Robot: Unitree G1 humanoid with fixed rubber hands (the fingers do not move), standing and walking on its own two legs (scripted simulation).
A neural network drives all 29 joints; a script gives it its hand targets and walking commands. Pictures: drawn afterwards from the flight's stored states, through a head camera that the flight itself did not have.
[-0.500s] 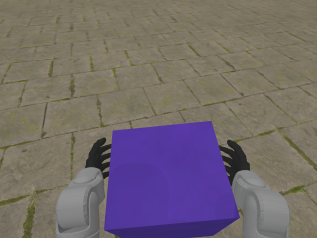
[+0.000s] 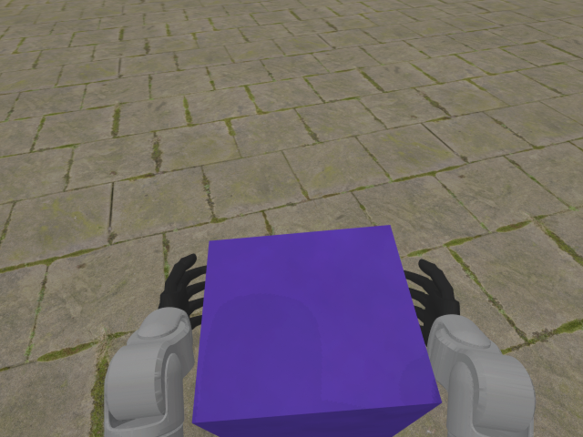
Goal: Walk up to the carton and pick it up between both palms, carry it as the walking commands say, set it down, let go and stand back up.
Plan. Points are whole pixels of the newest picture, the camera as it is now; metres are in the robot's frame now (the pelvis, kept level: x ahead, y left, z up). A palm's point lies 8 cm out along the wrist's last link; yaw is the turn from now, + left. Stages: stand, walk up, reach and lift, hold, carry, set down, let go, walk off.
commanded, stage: carry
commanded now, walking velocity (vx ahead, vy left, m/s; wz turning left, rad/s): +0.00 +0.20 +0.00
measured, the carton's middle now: (309, 348) +0.24 +0.00 +0.02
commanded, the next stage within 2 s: none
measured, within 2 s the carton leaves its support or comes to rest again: neither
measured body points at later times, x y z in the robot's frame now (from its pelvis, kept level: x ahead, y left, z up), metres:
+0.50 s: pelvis -0.04 +0.07 +0.01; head -0.07 +0.06 +0.46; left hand +0.21 +0.22 +0.12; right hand +0.20 -0.09 +0.10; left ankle -0.02 +0.18 -0.72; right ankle -0.08 -0.09 -0.72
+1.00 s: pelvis +0.06 +0.12 +0.01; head +0.04 +0.11 +0.46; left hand +0.28 +0.31 +0.11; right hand +0.33 +0.00 +0.11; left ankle +0.00 +0.19 -0.70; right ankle +0.05 -0.03 -0.73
